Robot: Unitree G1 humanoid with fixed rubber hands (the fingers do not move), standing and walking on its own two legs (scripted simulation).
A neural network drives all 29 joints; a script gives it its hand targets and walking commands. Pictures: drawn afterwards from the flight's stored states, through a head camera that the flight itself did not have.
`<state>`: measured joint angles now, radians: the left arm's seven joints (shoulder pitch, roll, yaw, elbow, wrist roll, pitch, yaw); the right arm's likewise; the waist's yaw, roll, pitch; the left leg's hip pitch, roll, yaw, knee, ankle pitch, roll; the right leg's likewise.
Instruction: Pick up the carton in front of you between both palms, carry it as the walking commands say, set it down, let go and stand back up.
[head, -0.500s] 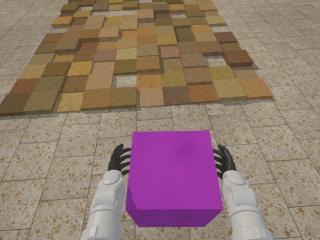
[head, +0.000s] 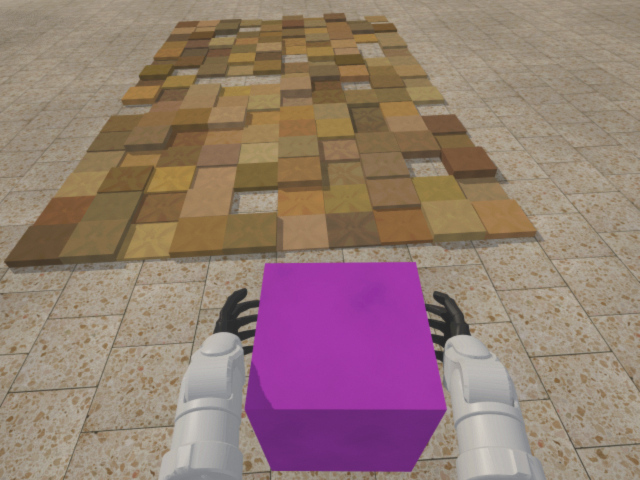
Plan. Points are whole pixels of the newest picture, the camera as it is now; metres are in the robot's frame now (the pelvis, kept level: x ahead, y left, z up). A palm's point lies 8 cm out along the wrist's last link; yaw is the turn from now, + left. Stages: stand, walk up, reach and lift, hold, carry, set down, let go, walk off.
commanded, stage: reach and lift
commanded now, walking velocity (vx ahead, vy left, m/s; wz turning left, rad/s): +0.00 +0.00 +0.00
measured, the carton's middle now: (340, 371) +0.30 +0.00 -0.05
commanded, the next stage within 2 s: hold in 0.68 s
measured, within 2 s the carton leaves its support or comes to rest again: neither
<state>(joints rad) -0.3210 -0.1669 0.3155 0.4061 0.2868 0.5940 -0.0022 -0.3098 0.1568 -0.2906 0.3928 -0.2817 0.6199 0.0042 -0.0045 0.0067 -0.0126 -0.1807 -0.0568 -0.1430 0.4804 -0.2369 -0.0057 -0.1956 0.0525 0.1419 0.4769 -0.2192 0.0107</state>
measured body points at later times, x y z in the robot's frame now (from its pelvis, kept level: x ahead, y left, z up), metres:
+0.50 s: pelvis +0.02 +0.00 +0.01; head -0.02 +0.00 +0.45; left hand +0.32 +0.15 +0.03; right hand +0.32 -0.15 +0.03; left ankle +0.02 +0.12 -0.74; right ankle +0.03 -0.13 -0.74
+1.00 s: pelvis +0.01 +0.00 +0.01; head -0.04 +0.00 +0.45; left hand +0.31 +0.15 +0.05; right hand +0.31 -0.15 +0.05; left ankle +0.02 +0.12 -0.74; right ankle +0.03 -0.13 -0.74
